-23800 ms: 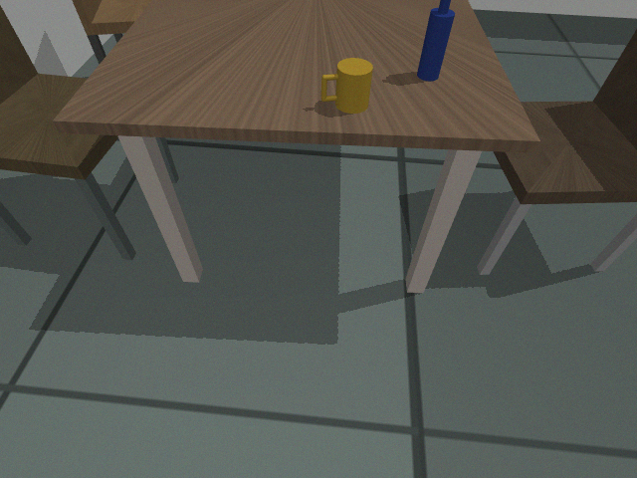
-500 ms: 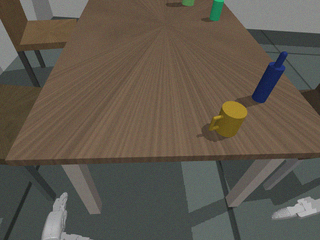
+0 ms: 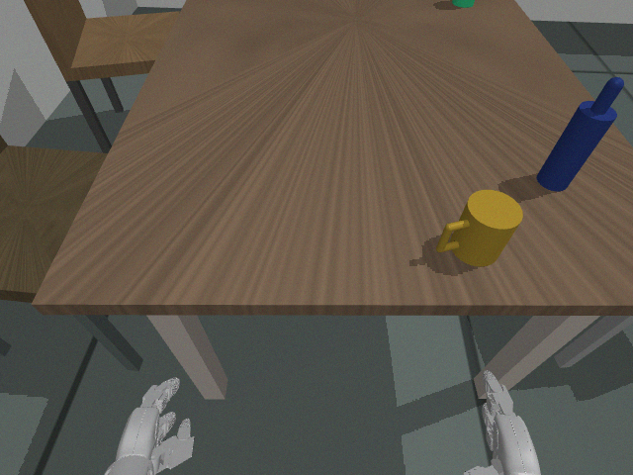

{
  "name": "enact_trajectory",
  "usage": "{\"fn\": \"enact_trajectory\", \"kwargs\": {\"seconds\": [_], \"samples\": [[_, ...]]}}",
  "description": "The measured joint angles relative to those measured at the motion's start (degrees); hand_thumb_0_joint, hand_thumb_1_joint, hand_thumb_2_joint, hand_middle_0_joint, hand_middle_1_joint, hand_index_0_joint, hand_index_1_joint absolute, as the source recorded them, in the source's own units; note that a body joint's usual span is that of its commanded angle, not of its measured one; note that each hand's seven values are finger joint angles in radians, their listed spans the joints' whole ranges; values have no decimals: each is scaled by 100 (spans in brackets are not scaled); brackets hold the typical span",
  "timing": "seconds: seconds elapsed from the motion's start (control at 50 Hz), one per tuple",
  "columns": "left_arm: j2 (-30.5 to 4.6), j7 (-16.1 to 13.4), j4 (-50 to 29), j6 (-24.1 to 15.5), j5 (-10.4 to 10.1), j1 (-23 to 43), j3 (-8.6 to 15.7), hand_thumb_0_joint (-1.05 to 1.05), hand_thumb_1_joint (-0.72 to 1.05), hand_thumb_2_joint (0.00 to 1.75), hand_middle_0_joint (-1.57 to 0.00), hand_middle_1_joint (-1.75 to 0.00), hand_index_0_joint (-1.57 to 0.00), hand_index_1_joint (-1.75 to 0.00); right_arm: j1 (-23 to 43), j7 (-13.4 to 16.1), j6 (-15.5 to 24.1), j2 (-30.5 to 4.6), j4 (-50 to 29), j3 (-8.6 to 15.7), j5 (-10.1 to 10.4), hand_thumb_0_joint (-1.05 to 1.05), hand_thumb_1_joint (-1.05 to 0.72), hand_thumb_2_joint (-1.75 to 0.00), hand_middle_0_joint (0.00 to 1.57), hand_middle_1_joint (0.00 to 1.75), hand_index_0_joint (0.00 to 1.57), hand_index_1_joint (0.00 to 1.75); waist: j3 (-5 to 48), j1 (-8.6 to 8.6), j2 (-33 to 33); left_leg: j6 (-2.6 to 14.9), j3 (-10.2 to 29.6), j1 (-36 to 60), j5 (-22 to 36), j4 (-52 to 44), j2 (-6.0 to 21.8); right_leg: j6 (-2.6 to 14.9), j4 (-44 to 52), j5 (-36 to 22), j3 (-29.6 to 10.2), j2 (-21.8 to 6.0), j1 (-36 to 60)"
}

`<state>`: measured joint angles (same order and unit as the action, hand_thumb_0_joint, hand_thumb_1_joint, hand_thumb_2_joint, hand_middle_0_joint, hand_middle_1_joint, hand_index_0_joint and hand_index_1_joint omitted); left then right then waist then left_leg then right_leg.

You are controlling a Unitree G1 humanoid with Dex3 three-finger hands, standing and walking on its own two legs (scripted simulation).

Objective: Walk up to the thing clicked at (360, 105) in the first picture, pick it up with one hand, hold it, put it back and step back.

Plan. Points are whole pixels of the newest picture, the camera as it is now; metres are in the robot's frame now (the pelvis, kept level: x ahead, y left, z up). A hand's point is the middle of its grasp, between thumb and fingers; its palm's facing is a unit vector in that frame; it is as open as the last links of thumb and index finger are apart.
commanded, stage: home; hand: right
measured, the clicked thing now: (473, 231) +0.43 -0.23 +0.02
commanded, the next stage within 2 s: none
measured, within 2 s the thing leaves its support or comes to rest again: neither
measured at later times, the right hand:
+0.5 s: hand (444, 427) +0.19 -0.17 -0.11, palm faces +0.00 +0.97 -0.25, open 17.4 cm
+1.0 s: hand out of the picture +0.07 -0.28 -0.15, palm faces -0.12 +0.92 -0.38, open 17.3 cm
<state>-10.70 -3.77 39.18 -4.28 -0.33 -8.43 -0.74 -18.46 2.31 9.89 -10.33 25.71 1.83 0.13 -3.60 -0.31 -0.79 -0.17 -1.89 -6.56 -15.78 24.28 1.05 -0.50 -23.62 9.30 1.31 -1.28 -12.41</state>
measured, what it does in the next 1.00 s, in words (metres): stands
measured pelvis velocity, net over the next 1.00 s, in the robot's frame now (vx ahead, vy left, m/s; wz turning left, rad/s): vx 0.00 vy -0.02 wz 0.05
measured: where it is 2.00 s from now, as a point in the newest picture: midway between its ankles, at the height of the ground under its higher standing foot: outside the picture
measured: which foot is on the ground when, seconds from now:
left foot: down 0.00-1.00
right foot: down 0.00-1.00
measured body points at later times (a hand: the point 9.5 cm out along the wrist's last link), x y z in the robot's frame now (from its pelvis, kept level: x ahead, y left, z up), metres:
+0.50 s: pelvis +0.02 +0.00 +0.00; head +0.04 +0.00 +0.45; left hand +0.15 +0.25 -0.12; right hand +0.19 -0.22 -0.09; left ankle -0.03 +0.12 -0.74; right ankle +0.04 -0.13 -0.74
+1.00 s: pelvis +0.00 -0.02 +0.00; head -0.01 -0.02 +0.45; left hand +0.05 +0.30 -0.13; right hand +0.07 -0.33 -0.12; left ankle -0.03 +0.12 -0.74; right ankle +0.04 -0.13 -0.74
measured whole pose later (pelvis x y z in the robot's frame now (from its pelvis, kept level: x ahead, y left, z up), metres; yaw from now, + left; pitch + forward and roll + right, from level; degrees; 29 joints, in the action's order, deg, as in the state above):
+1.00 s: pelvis +0.00 -0.02 +0.00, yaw +3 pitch -4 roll +0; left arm -21.6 0.8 62.2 0.7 1.5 -9.6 -0.8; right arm -11.5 -0.3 0.9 -22.4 61.6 -1.9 -1.3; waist -1.9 0.5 0.3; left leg -1.3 0.9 -3.2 -13.8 20.5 1.1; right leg 0.4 -21.9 9.5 4.1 -1.5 -8.9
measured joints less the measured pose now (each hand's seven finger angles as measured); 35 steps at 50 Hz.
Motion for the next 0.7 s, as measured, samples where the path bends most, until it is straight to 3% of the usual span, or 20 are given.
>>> {"fn": "enact_trajectory", "kwargs": {"seconds": [0.16,0.46,0.54,0.7], "samples": [[-93,24,99,204,30,-217,-39,1,88,89,-20,-30,-20,-30,630,170,-152,86,943,-59,6,-1,54,-5,6,5,6,5,-3,-14,-13,0,42,-192,-96,160,-9,-5,-185,124,37,-18,-189],[-143,52,9,579,-65,-408,41,1,90,90,-21,-30,-20,-30,748,269,-341,60,998,-130,66,-1,51,-6,6,5,6,5,140,43,44,3,142,-127,-168,104,-22,-16,-128,231,139,-41,-81],[-350,268,305,488,211,-209,31,1,90,90,-21,-30,-20,-30,804,-20,-448,-301,1502,-313,-205,-1,52,-6,6,5,6,5,196,108,109,6,147,-169,-227,217,-55,-24,-326,339,137,-80,-158],[-901,411,1153,491,229,-111,111,1,90,90,-21,-30,-20,-30,691,-199,-735,-990,2654,-267,-186,-1,51,-6,6,5,6,5,290,123,170,-7,185,88,-196,108,-85,-22,-340,391,173,-114,60]]}}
